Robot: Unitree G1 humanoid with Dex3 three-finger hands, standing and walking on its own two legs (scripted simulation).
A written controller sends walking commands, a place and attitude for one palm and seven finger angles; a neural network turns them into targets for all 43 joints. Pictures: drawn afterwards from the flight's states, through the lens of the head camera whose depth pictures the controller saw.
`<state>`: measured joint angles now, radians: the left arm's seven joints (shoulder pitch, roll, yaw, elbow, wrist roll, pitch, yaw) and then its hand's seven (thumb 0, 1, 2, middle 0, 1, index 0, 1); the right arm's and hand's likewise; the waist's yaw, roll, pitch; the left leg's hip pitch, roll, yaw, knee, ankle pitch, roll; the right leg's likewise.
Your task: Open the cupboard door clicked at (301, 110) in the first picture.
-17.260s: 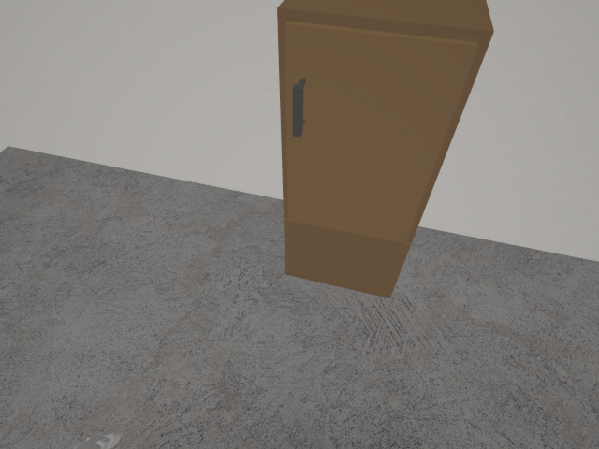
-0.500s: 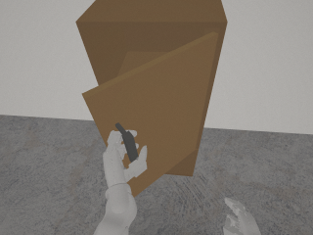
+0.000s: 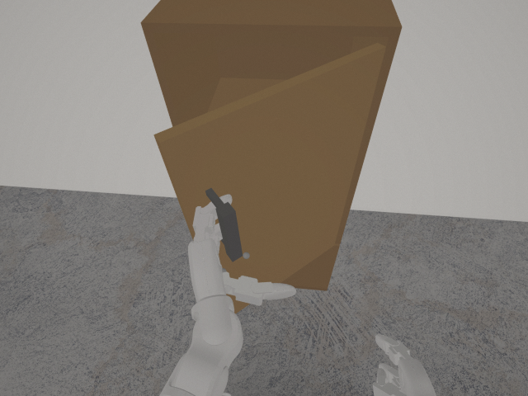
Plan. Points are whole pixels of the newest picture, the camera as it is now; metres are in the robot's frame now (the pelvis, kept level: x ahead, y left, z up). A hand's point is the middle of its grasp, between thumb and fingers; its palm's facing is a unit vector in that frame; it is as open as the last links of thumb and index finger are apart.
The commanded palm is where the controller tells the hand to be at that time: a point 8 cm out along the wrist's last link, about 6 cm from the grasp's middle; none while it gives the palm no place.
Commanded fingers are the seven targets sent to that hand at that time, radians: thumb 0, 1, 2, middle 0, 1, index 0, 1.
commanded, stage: open thumb and fingers to let go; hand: left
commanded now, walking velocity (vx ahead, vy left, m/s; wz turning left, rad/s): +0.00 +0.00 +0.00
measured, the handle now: (223, 225) +0.36 +0.08 +0.07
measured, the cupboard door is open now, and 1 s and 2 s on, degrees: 42 47 46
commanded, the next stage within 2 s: slide the hand sideways off the handle in 0.06 s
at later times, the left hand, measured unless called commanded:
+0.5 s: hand (249, 284) +0.26 +0.03 +0.07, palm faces -0.18 -0.98 +0.03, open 16.3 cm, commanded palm +0.24 +0.09 +0.07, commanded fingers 0.00 -0.50 0.30 -0.15 -0.30 -0.15 -0.30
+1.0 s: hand (219, 306) +0.23 +0.07 +0.07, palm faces -0.13 -0.99 +0.00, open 16.2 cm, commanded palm +0.20 +0.14 +0.07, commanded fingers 0.00 -0.50 0.30 -0.15 -0.30 -0.15 -0.30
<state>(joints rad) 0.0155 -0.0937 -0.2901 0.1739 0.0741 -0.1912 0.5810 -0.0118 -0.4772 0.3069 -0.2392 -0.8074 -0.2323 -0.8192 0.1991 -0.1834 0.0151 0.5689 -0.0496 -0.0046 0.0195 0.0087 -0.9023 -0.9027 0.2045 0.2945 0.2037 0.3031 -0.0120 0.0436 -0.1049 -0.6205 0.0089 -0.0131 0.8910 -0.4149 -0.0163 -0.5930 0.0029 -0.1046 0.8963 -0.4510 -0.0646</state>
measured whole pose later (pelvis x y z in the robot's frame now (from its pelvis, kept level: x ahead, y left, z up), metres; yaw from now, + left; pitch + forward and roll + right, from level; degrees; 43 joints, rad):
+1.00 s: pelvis +0.01 +0.01 -0.01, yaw -1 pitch +9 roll +0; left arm 0.42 0.07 -0.25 -0.21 -0.02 -0.24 0.04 -0.02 -0.50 0.30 -0.16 -0.31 -0.17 -0.31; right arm 0.26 -0.21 0.04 0.41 0.00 -0.04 0.01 0.01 -0.90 -0.90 0.21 0.29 0.20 0.30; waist 0.00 0.04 -0.10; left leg -0.64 0.00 0.02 0.95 -0.47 0.01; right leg -0.62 0.00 -0.07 0.96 -0.49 -0.04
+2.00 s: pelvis +0.01 +0.03 +0.01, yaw -1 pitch +4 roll -2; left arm 0.59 0.24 0.07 -0.43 -0.21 -0.13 -0.16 -0.02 -0.45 0.32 -0.15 -0.30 -0.16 -0.30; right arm 0.28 -0.24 0.04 0.46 0.05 -0.15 -0.07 0.01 -0.90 -0.90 0.21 0.29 0.21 0.30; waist 0.03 0.06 -0.10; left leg -0.52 0.01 0.00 0.89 -0.45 0.03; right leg -0.47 0.00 -0.09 0.84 -0.44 -0.02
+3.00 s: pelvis +0.03 +0.02 +0.05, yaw -2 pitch -5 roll +0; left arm 0.48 0.32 0.29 -0.39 -0.06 -0.06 0.11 0.01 0.88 0.89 -0.21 -0.30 -0.21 -0.31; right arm 0.19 -0.23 0.02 0.64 0.00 -0.09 -0.08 0.01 -0.90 -0.90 0.21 0.29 0.21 0.30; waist 0.07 0.06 0.03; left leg -0.08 0.01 0.03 0.41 -0.25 0.01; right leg -0.05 0.02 -0.05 0.37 -0.24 -0.03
